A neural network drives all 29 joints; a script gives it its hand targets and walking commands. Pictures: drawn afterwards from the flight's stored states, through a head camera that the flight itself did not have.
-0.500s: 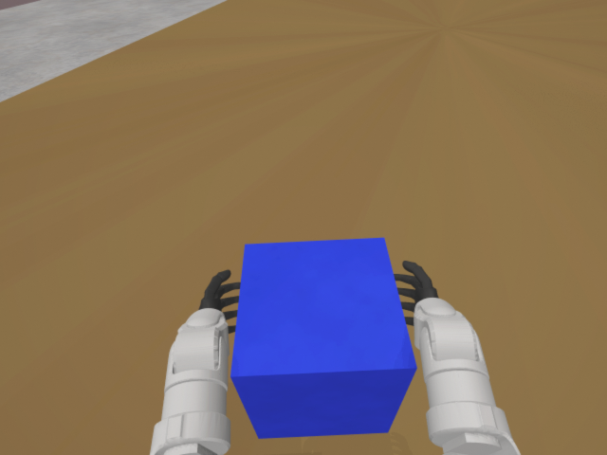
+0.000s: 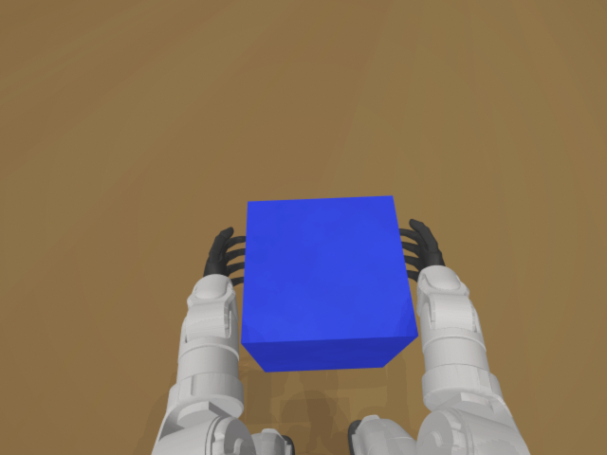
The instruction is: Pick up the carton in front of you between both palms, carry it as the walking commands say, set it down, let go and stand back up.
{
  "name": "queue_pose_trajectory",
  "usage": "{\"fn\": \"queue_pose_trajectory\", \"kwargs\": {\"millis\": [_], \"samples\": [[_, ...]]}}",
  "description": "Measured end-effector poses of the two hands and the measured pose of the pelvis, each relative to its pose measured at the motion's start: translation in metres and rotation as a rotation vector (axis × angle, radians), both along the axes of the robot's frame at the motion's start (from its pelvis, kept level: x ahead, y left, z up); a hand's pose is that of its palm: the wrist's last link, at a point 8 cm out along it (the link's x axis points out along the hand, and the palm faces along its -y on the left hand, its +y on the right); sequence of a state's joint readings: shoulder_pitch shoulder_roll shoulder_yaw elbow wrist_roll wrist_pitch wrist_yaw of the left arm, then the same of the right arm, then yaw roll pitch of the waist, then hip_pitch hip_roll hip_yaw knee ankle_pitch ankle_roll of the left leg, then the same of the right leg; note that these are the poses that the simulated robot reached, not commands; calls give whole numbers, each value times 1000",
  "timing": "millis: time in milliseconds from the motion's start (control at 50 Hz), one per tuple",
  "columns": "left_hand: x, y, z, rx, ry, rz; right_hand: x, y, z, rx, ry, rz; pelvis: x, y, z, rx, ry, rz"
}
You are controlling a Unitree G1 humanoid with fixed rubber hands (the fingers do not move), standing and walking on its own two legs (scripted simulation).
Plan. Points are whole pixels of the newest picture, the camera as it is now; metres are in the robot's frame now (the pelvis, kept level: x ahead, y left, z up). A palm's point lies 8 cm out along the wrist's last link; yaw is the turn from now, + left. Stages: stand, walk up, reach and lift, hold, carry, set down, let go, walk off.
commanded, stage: set down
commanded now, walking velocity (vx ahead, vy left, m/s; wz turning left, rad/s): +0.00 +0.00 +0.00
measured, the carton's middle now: (322, 293) +0.34 -0.02 -0.10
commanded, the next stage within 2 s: none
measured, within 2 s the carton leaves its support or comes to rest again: neither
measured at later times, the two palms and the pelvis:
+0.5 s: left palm (250, 289) +0.39 +0.11 -0.19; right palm (409, 289) +0.37 -0.19 -0.19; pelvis -0.04 +0.00 -0.12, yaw +1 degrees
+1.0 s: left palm (268, 295) +0.44 +0.09 -0.35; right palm (397, 305) +0.39 -0.20 -0.35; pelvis -0.07 +0.00 -0.25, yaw +1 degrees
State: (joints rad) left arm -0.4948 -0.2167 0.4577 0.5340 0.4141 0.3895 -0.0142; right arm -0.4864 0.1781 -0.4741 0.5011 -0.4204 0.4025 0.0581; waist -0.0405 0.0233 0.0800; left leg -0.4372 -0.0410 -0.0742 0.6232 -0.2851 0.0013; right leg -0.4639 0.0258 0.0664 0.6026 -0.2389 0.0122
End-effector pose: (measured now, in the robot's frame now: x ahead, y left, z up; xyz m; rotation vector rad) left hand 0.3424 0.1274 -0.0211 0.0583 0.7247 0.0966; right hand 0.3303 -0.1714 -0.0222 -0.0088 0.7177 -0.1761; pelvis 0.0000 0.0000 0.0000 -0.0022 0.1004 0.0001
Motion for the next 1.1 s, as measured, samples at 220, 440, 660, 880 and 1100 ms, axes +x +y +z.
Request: {"fn": "queue_pose_trajectory", "kwargs": {"millis": [220, 440, 660, 880, 1100], "samples": [[15, -9, -109, -35, -40, 2, 10, -9, -105, 12, -43, -35, -22, 3, -48, 7, 348, 4], [46, -15, -157, -57, -61, -4, 34, -15, -154, 44, -67, -78, -39, -2, -107, 6, 520, 12], [68, -22, -224, -38, -32, -49, 46, -21, -222, 31, -35, -103, -52, -4, -166, 6, 639, 14], [89, -28, -296, -38, -25, -83, 56, -26, -294, 24, -29, -134, -64, -2, -224, 0, 703, 17], [106, -38, -363, -36, -8, -128, 64, -34, -358, 7, -12, -160, -75, 3, -273, -15, 724, 20]]}}
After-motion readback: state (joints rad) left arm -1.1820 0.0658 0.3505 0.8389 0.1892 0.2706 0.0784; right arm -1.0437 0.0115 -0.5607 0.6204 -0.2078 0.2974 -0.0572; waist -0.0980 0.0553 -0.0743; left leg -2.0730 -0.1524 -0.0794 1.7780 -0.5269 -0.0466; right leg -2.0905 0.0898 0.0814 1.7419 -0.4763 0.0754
